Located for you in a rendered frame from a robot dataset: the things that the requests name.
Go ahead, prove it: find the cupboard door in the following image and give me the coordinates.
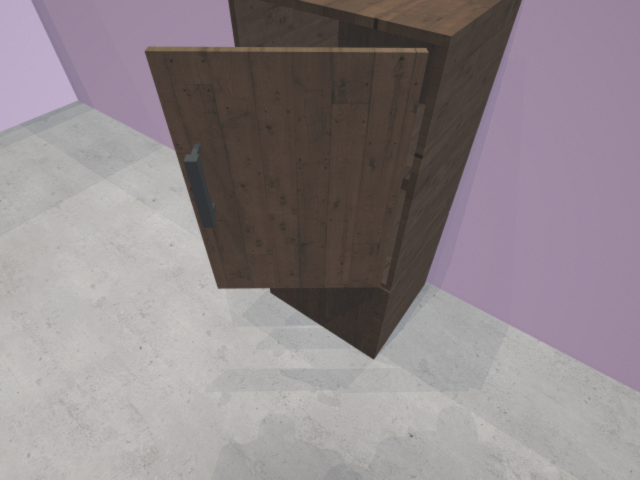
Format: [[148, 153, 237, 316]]
[[145, 47, 429, 289]]

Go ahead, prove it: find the handle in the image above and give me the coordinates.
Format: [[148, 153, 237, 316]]
[[184, 144, 216, 228]]

